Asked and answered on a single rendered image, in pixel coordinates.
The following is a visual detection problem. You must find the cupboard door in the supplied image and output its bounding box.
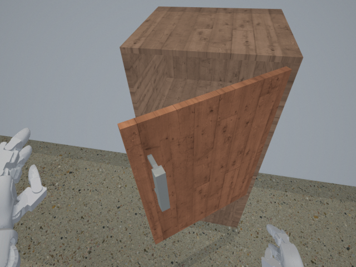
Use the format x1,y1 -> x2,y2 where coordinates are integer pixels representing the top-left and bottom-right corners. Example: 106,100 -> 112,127
117,66 -> 292,244

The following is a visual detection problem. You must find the robot right hand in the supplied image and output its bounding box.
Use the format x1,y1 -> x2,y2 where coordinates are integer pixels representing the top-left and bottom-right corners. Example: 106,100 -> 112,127
261,224 -> 304,267

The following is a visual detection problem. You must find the robot left hand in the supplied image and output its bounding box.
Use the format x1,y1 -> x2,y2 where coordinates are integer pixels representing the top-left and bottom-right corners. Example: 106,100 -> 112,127
0,128 -> 47,229

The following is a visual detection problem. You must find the left robot forearm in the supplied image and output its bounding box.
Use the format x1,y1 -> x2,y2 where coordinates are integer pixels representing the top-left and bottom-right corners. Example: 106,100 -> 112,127
0,228 -> 21,267

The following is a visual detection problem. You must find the handle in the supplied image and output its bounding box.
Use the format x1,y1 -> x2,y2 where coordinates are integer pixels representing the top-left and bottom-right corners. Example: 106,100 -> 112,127
147,154 -> 170,212

